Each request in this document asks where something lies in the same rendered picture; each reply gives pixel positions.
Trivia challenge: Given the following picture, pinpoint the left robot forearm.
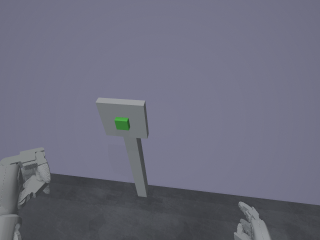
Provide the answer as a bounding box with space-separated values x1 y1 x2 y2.
0 214 23 240

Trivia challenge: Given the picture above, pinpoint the robot right hand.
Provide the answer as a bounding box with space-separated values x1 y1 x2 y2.
234 201 272 240

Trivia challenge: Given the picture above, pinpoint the panel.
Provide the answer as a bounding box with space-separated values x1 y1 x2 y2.
95 97 149 197

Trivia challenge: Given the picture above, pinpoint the button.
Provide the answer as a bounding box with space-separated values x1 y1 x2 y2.
114 117 130 131

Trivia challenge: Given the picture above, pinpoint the robot left hand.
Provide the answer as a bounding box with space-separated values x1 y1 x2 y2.
0 147 51 216

